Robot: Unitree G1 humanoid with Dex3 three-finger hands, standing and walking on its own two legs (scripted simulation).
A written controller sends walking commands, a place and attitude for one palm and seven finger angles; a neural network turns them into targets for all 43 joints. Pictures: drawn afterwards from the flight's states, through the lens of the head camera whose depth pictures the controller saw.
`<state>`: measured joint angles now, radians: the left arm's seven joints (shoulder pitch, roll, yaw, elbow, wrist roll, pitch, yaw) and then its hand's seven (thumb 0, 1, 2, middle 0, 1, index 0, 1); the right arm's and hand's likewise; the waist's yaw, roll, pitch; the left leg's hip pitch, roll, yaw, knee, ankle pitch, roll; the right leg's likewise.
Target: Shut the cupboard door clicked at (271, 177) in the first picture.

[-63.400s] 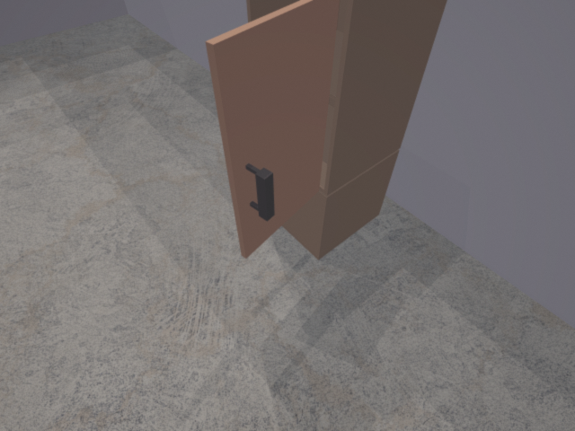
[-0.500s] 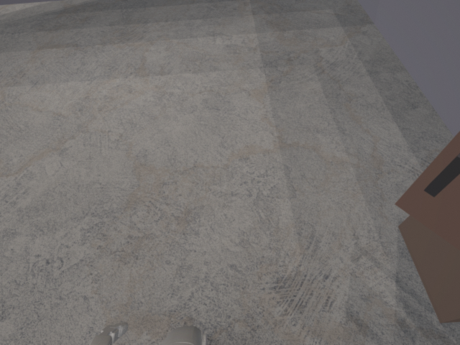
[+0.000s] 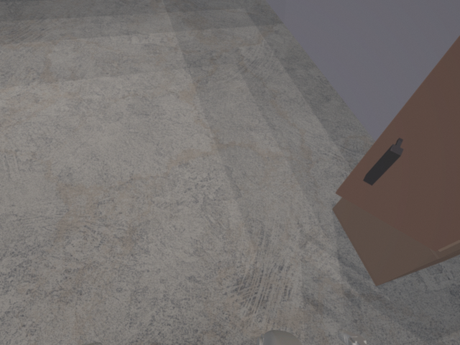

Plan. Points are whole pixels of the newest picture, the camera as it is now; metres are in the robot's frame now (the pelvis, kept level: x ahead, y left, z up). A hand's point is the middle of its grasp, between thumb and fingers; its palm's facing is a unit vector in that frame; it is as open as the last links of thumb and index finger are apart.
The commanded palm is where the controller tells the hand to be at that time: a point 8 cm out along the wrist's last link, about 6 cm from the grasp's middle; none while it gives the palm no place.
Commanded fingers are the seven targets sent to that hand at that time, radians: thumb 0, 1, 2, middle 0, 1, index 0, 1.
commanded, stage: turn to face it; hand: left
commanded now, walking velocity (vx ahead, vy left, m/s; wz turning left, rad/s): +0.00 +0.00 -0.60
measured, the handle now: (384, 161) +0.60 -0.37 -0.10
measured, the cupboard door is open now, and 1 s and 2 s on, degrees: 37 37 37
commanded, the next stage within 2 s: take the last steps up to it in 0.82 s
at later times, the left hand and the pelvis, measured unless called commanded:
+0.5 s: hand (179, 314) +0.18 +0.11 -0.15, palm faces -0.27 -0.93 -0.26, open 7.4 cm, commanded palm none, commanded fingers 0.00 0.90 0.90 -0.20 -0.30 -0.20 -0.30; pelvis +0.03 -0.05 +0.00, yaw -16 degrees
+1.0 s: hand (173, 291) +0.23 +0.13 -0.17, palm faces -0.40 -0.89 -0.22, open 7.4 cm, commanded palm none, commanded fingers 0.00 0.90 0.90 -0.20 -0.30 -0.20 -0.30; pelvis +0.08 -0.03 +0.00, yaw -27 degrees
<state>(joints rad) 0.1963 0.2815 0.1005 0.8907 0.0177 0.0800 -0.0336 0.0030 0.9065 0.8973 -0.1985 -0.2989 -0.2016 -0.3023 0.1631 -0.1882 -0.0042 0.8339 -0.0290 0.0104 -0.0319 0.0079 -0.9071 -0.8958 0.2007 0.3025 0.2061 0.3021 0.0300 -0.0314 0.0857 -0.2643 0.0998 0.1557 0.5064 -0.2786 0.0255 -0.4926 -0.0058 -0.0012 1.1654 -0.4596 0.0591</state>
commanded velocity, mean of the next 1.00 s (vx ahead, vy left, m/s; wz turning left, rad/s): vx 0.02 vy -0.02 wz -0.41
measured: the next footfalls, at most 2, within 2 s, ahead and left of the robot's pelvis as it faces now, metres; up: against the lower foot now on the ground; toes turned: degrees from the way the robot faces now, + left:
right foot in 0.26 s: +0.02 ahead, -0.15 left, +0.00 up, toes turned -15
left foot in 0.72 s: +0.15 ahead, +0.06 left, +0.00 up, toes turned -17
